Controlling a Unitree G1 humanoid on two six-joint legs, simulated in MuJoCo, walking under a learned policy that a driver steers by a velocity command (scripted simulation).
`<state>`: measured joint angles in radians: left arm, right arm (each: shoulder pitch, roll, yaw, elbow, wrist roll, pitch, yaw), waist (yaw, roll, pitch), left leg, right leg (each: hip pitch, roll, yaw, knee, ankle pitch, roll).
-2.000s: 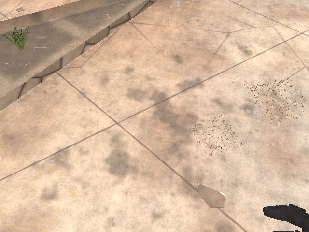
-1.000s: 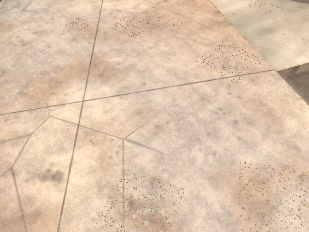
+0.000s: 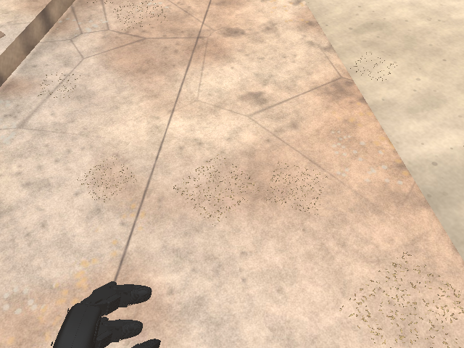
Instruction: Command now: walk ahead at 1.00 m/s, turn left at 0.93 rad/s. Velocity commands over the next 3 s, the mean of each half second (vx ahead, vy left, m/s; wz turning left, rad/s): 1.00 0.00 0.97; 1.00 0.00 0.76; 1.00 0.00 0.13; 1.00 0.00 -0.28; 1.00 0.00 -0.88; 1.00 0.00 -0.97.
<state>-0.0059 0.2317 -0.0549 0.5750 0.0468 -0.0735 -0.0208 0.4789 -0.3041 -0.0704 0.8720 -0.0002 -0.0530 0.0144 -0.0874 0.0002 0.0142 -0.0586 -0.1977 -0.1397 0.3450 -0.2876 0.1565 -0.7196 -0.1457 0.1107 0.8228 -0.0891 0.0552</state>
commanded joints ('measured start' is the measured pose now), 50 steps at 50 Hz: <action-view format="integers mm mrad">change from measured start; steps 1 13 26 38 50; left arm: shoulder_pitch -66 359 465 229 624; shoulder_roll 95 144 267 146 301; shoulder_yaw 25 104 133 81 151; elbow -65 127 239 3 111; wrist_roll -26 -1 -17 27 1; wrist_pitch -3 -19 -31 24 5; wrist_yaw -1 44 53 22 49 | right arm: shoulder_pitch -64 -287 -468 -176 -128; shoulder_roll -188 -73 -72 -156 -140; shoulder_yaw -55 6 40 -21 -10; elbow -95 -242 -330 -179 -111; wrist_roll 9 -42 -31 -12 -44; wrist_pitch -25 30 48 -18 -39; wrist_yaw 5 44 79 -22 -17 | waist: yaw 8 130 19 147 336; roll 46 -90 -105 -90 -54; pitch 38 -24 17 68 -282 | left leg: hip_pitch -259 -732 -399 -262 -223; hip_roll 185 269 110 263 193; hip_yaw -214 52 360 -288 -33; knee -148 991 414 -153 798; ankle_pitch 381 8 192 172 651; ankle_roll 90 -62 39 223 -9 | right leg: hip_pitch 313 691 784 85 942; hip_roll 97 -154 -86 -13 -21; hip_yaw -117 180 -392 -61 32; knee -198 -585 -439 297 -233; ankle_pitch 186 -292 1136 -316 -382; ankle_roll -6 -140 -37 29 -145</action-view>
